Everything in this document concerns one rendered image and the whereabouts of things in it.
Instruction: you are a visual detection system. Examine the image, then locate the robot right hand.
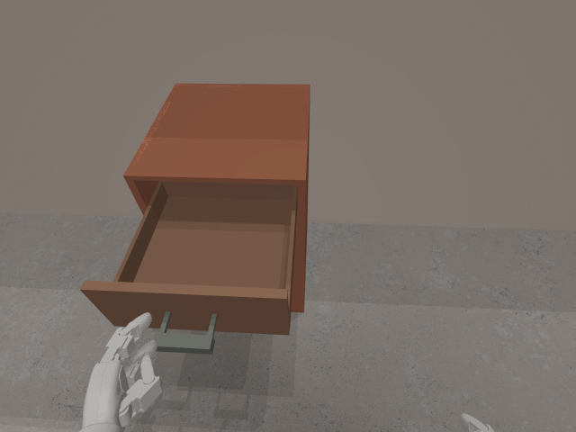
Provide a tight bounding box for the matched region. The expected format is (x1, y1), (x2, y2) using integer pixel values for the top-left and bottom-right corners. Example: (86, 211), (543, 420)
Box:
(461, 413), (494, 432)

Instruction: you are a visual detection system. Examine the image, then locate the handle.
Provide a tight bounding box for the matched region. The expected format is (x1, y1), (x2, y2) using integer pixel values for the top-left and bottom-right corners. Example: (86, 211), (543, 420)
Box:
(153, 311), (218, 355)

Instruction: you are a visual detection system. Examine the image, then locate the robot left hand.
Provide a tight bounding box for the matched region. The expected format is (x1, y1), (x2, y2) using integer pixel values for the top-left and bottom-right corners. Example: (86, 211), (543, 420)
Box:
(82, 312), (162, 432)

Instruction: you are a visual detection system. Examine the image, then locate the cabinet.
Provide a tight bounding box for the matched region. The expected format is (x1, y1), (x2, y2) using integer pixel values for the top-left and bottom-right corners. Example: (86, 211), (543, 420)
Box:
(123, 84), (311, 312)

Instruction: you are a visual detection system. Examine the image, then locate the drawer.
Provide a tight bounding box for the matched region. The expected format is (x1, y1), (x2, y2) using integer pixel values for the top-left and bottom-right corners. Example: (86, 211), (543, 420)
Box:
(80, 181), (298, 335)

